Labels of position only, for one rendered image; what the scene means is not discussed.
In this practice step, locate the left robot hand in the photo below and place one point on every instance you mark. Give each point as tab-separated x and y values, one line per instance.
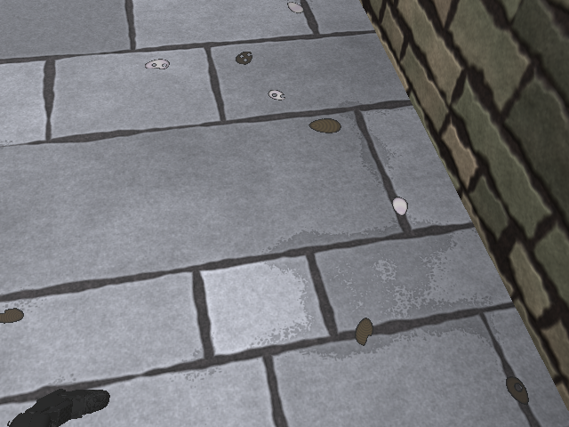
58	407

